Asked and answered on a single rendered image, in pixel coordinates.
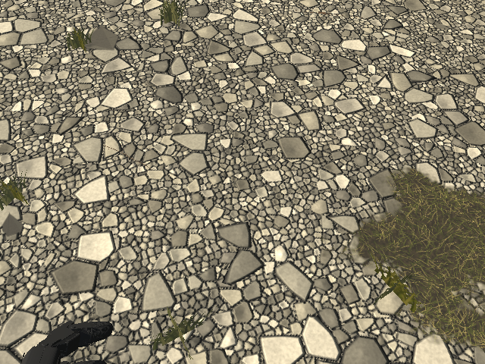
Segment robot left hand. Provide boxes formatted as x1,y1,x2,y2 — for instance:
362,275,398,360
21,321,113,364

